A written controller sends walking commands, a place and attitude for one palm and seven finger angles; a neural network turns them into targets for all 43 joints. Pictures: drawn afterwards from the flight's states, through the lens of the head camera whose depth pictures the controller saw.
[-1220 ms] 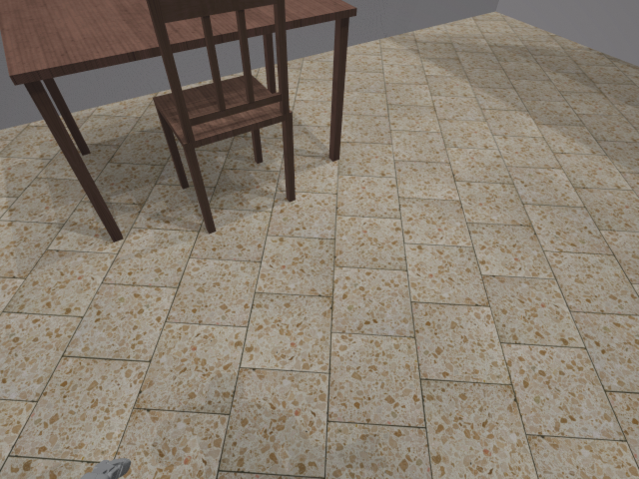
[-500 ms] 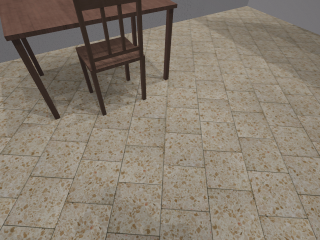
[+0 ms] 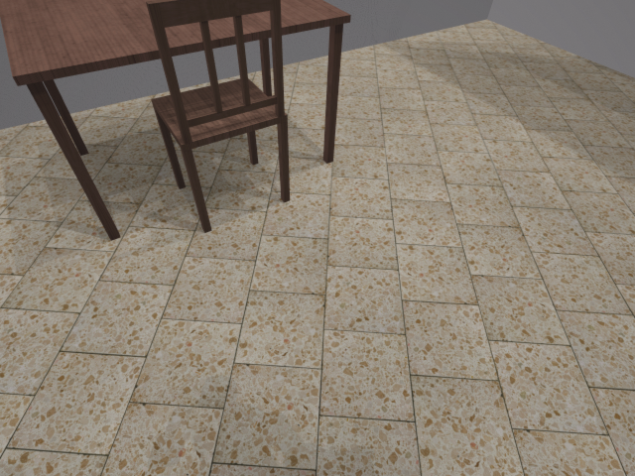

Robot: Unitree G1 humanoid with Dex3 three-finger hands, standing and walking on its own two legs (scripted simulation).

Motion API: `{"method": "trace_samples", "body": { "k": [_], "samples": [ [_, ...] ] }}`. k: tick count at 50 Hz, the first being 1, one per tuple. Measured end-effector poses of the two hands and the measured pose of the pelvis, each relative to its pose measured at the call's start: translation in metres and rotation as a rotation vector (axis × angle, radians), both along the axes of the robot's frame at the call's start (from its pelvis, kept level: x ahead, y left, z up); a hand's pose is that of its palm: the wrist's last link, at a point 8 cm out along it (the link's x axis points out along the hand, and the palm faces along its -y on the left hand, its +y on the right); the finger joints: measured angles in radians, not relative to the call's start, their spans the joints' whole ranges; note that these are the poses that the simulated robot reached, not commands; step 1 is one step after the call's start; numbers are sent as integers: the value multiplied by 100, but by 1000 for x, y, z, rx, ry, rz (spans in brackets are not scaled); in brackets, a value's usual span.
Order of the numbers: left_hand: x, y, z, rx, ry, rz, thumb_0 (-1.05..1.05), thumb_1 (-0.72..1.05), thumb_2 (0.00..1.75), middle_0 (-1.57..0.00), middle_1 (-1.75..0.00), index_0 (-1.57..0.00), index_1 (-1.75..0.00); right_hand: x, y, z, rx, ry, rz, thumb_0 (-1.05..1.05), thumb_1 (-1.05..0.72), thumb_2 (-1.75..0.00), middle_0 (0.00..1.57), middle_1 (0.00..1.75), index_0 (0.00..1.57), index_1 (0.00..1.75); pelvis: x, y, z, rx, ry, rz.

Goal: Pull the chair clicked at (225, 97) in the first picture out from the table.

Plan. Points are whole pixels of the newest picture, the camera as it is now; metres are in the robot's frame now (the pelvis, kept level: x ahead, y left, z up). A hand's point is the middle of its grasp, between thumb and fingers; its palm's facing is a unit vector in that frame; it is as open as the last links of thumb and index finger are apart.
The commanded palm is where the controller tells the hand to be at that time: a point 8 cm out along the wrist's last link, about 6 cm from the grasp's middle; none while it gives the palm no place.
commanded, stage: look at it before walking up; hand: left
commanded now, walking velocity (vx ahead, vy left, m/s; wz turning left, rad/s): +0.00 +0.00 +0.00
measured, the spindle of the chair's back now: (211, 69) +1.29 +0.43 -0.09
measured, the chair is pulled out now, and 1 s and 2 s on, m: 0.00 0.00 0.00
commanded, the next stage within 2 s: walk to a spot facing it in 0.22 s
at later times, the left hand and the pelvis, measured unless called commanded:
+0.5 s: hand out of the picture +0.05 +0.22 -0.17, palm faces -0.04 -0.96 -0.27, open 7.4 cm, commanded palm none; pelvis +0.01 +0.00 +0.00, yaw -3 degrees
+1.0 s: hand out of the picture +0.12 +0.13 -0.17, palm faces -0.14 -0.98 -0.16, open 7.4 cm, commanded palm none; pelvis +0.17 -0.04 -0.01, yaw -13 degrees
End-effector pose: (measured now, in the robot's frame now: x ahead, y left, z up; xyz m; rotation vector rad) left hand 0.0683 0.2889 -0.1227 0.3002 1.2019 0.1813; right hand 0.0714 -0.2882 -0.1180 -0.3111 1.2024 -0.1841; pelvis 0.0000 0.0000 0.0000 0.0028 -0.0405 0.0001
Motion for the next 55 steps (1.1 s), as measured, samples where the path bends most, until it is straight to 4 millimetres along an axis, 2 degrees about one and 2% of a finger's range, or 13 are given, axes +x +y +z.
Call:
{"method": "trace_samples", "body": {
  "k": [19, 23, 29, 32, 36, 38, 40, 43, 49, 52, 55],
  "samples": [
    [-15, -1, -2, 2, 41, 13, 1, 91, 89, -20, -30, -20, -30, -7, 2, -3, 5, 27, -3, 1, -91, -89, 20, 30, 20, 30, -1, -1, 0, -1, 6, -4],
    [-19, -11, -10, -27, 72, 13, 1, 91, 89, -20, -30, -20, -30, -12, 11, -10, 29, 33, -29, 1, -91, -90, 20, 30, 20, 30, 7, 0, -3, -2, 10, -31],
    [-24, -35, -28, -92, 147, 2, 1, 91, 89, -20, -30, -20, -30, -31, 26, -27, 80, 68, -110, 1, -91, -90, 20, 30, 20, 30, 30, -3, -12, 3, 23, -84],
    [-17, -50, -33, -107, 193, -19, 1, 91, 89, -20, -30, -20, -30, -45, 28, -36, 109, 92, -180, 1, -91, -89, 20, 30, 20, 30, 45, -11, -17, 18, 23, -130],
    [13, -74, -36, -110, 185, -49, 1, 91, 89, -20, -30, -20, -30, -61, 23, -51, 142, 168, -244, 1, -91, -89, 20, 30, 20, 30, 66, -27, -25, 5, 22, -147],
    [25, -84, -35, -111, 143, -32, 1, 91, 89, -20, -30, -20, -30, -60, 21, -51, 153, 223, -245, 1, -91, -89, 20, 30, 20, 30, 78, -34, -24, 1, 24, -140],
    [32, -92, -31, -115, 133, -16, 1, 91, 89, -20, -30, -20, -30, -46, 18, -45, 157, 235, -244, 1, -91, -89, 20, 30, 20, 30, 91, -39, -19, 5, 26, -153],
    [35, -102, -24, -124, 185, -22, 1, 91, 89, -20, -30, -20, -30, -5, 11, -35, 154, 172, -251, 1, -91, -90, 20, 30, 20, 30, 112, -42, -10, 12, 32, -182],
    [52, -110, -19, -143, 311, -41, 1, 91, 89, -20, -30, -20, -30, 99, 7, -24, 156, -13, -256, 1, -91, -90, 19, 30, 20, 30, 160, -38, -5, 3, 46, -219],
    [72, -106, -24, -148, 343, -32, 1, 91, 89, -20, -30, -20, -30, 154, 13, -23, 159, -73, -232, 1, -91, -90, 19, 30, 20, 30, 190, -33, -10, -10, 48, -228],
    [100, -97, -36, -152, 363, -20, 1, 91, 89, -20, -30, -20, -30, 209, 22, -25, 153, -118, -202, 1, -91, -90, 19, 30, 20, 30, 225, -26, -19, -21, 47, -234]
  ]
}}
